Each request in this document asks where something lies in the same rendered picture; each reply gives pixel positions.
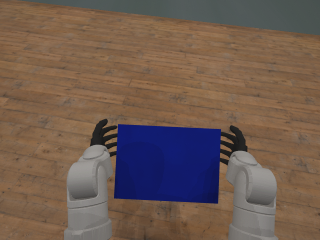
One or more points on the robot right hand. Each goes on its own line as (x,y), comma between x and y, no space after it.
(238,140)

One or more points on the robot left hand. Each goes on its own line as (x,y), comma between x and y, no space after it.
(98,137)

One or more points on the robot left forearm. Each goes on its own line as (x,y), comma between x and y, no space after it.
(87,196)

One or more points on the robot right forearm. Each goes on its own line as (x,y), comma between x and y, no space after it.
(254,198)

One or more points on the carton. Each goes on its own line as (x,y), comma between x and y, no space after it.
(164,163)

